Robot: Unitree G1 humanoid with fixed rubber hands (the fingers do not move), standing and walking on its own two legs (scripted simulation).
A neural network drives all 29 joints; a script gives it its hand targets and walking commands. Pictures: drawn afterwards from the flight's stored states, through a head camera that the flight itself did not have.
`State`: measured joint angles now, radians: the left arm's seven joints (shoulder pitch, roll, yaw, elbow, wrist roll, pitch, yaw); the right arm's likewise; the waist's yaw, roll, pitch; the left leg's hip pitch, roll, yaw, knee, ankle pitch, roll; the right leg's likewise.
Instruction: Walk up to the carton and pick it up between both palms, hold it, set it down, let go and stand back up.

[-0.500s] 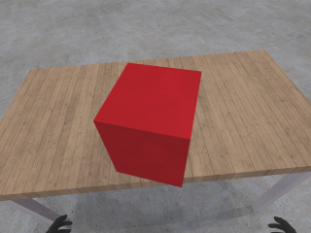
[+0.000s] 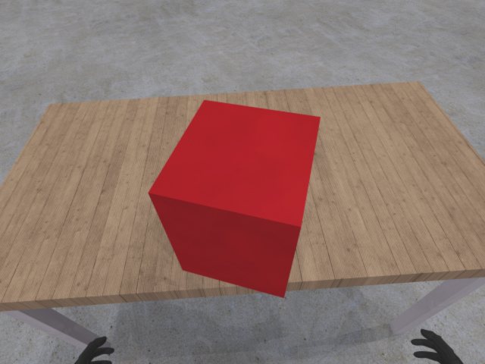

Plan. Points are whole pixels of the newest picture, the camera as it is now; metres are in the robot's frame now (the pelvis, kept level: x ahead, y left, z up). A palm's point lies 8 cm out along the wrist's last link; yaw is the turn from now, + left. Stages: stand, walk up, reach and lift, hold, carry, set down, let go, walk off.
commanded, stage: reach and lift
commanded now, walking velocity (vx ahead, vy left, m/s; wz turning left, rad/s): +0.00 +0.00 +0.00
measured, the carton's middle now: (244, 201) +0.37 +0.01 +0.04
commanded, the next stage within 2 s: none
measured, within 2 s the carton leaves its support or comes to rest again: neither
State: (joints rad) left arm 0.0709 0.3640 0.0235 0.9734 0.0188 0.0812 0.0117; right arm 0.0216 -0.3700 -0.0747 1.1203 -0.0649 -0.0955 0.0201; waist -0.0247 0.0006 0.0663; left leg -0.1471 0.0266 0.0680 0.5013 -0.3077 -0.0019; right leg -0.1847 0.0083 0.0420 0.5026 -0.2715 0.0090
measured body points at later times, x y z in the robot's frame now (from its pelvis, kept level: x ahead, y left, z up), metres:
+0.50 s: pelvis -0.03 +0.00 +0.00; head -0.04 +0.02 +0.45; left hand +0.14 +0.28 -0.07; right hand +0.11 -0.27 -0.07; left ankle -0.02 +0.11 -0.74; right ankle +0.00 -0.12 -0.74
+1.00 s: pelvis -0.03 +0.00 +0.01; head -0.08 +0.00 +0.45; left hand +0.16 +0.26 -0.01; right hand +0.13 -0.22 -0.01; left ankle -0.02 +0.11 -0.74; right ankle +0.00 -0.12 -0.74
